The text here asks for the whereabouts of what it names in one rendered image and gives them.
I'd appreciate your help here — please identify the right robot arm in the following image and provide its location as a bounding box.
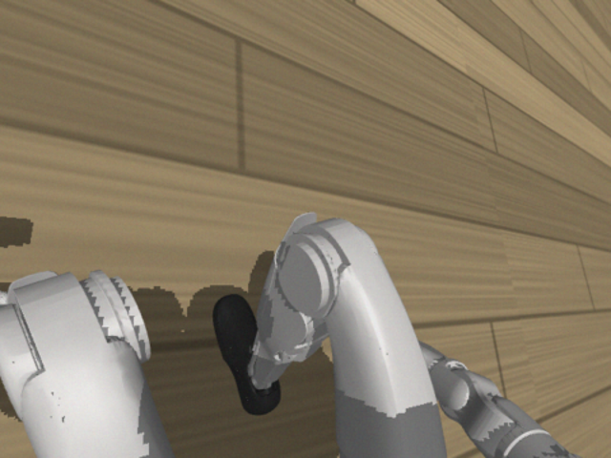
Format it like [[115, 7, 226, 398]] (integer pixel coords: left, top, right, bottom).
[[430, 359, 581, 458]]

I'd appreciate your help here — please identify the right robot hand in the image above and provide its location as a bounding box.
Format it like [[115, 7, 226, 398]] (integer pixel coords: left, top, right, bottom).
[[418, 341, 449, 373]]

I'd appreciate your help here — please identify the right robot foot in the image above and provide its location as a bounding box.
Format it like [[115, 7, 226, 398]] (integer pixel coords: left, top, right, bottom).
[[213, 294, 281, 415]]

